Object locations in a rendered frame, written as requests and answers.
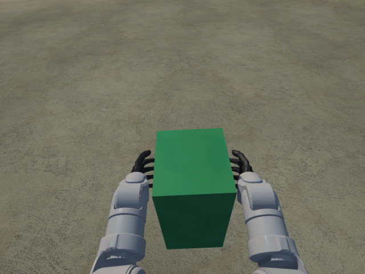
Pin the robot right hand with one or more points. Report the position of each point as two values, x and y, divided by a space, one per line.
242 162

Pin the right robot forearm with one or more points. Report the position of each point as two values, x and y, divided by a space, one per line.
269 244

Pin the robot left hand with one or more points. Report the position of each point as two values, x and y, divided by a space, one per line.
141 162

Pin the left robot forearm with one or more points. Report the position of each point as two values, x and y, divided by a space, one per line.
124 243

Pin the carton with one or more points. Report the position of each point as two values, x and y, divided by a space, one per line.
193 187

